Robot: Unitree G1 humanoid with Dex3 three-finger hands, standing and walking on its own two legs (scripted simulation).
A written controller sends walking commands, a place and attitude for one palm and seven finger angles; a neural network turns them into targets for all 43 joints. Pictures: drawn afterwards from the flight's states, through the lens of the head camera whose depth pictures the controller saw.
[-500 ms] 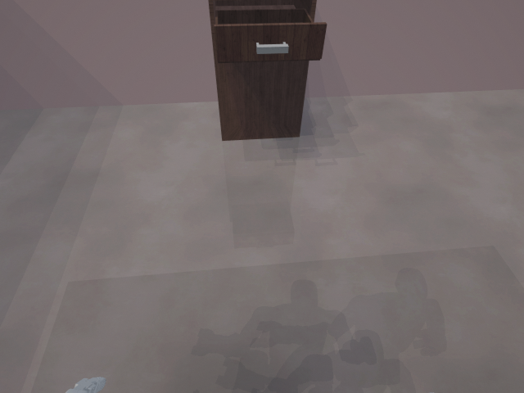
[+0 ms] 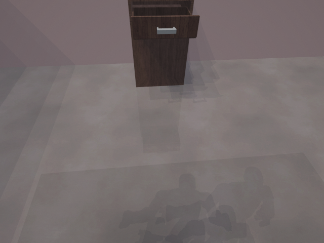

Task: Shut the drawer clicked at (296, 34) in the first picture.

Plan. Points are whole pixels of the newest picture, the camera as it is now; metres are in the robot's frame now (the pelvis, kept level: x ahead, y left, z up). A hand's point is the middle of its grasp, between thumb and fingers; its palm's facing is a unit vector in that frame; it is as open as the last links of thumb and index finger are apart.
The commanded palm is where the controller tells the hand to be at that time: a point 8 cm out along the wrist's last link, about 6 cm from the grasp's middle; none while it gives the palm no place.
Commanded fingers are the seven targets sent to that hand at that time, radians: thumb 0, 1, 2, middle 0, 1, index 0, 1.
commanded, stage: stand and wait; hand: left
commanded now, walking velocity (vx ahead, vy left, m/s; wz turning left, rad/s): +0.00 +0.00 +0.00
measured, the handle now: (166, 29) +1.37 +0.05 -0.06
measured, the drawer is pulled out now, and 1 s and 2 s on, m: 0.30 0.30 0.30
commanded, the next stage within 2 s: look at it before walking up in 0.32 s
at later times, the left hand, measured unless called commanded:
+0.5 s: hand out of the picture +0.07 +0.24 -0.15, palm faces -0.04 -0.95 -0.32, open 7.4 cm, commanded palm none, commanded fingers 0.00 0.90 0.90 -0.20 -0.30 -0.20 -0.30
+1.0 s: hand out of the picture +0.06 +0.24 -0.16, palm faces -0.05 -0.95 -0.32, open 7.4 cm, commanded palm none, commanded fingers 0.00 0.90 0.90 -0.20 -0.30 -0.20 -0.30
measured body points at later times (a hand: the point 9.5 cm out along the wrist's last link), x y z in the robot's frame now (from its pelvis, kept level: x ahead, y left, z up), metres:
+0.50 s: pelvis -0.01 +0.00 +0.00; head -0.01 +0.00 +0.45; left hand +0.07 +0.29 -0.13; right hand +0.06 -0.29 -0.13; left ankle +0.00 +0.13 -0.74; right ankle +0.00 -0.11 -0.74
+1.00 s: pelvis +0.00 +0.00 +0.00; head +0.00 +0.00 +0.45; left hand +0.07 +0.29 -0.13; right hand +0.07 -0.29 -0.13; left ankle +0.00 +0.13 -0.74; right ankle +0.00 -0.11 -0.74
